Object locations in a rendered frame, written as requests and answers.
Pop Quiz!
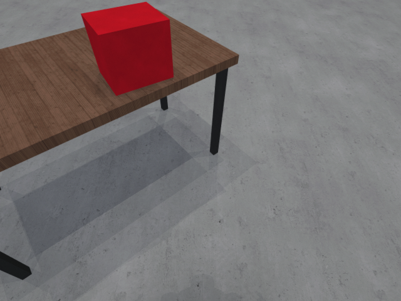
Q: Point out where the carton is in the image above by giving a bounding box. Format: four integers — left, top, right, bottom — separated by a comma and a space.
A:
81, 2, 174, 96

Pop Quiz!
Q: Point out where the table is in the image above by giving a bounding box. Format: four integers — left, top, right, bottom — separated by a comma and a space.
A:
0, 9, 239, 280

